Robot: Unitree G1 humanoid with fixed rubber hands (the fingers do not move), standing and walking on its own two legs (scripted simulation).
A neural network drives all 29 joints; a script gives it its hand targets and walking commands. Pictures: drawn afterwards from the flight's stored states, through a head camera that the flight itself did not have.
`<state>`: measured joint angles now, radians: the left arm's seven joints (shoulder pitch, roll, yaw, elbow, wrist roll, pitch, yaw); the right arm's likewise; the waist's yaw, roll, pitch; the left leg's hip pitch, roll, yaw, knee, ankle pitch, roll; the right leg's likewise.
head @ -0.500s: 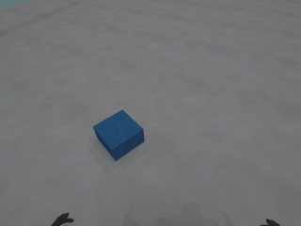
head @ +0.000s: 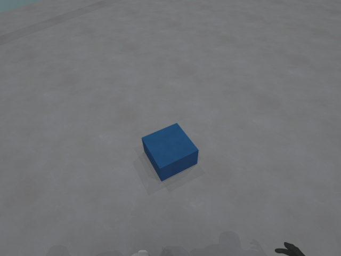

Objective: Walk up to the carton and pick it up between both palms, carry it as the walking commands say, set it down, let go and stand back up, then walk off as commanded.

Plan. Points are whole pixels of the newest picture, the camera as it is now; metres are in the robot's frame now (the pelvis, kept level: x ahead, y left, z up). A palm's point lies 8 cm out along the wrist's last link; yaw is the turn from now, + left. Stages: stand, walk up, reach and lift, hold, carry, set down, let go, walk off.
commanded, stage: walk up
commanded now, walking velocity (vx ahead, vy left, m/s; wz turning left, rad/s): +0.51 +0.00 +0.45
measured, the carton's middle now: (169, 150) +0.91 +0.14 -0.70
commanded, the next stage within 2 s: none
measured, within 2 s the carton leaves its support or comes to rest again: neither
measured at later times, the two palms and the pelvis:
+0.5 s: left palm (95, 167) +0.40 +0.32 -0.11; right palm (265, 239) +0.23 -0.19 -0.12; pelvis +0.25 +0.07 +0.00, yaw +10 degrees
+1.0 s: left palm (84, 194) +0.31 +0.32 -0.11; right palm (216, 131) +0.60 -0.09 -0.13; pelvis +0.43 +0.10 +0.01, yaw +12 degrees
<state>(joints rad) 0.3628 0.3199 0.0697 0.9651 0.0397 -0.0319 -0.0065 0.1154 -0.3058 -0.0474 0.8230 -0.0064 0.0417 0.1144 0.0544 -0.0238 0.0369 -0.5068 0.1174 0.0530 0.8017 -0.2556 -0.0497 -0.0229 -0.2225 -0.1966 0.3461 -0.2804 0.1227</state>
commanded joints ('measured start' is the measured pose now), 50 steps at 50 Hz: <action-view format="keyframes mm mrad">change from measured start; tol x32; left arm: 1 -98 181 30 -72 -3 -12 -19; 23 -448 -25 -23 -228 -21 12 -66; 30 143 246 38 -49 3 -39 -3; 50 44 33 19 2 -5 -23 10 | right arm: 1 -23 -62 -15 -40 3 -38 -24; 6 441 -340 -78 71 -27 -86 -84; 50 -42 66 3 54 -6 -29 -66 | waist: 1 -43 -238 46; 6 -236 378 -134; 50 -19 -247 37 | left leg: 1 126 -44 117 -99 -64 15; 4 530 -45 -3 -256 -95 110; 6 587 335 -824 -681 -457 223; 12 352 143 -282 -557 207 145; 27 468 79 -63 -315 636 109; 31 -42 -65 -153 485 -301 72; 50 153 -51 34 -150 66 5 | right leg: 1 -149 -118 48 -144 -185 -184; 7 -805 96 247 987 -215 -119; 27 -216 174 40 142 136 -126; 30 251 -329 751 -28 389 -267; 39 -183 -92 239 -16 715 -209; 50 -227 -50 150 -148 59 -213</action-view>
